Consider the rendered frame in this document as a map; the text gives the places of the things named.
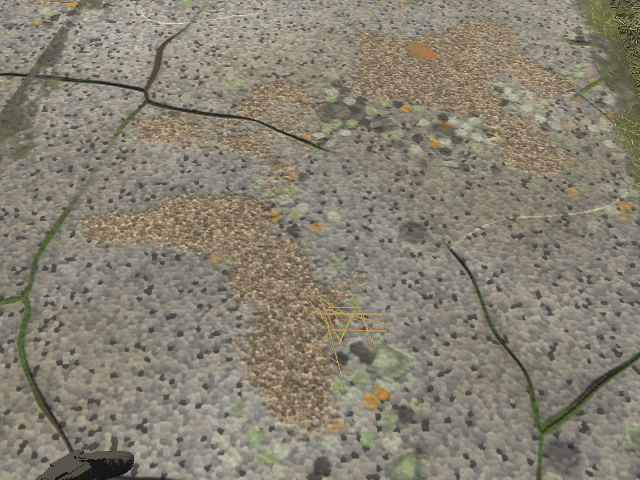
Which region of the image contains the left robot hand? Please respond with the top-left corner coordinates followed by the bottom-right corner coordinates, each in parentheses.
top-left (35, 449), bottom-right (134, 480)

